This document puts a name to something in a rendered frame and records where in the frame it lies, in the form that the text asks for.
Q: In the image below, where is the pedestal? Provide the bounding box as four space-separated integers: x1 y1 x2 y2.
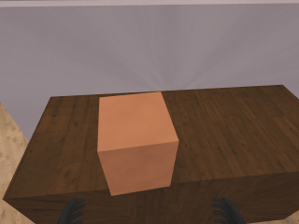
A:
3 85 299 224

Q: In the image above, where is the right robot hand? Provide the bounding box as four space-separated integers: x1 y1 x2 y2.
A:
212 197 246 224

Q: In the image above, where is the carton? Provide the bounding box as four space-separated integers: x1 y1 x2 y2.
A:
97 91 179 196

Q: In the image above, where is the left robot hand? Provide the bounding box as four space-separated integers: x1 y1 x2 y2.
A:
57 198 85 224

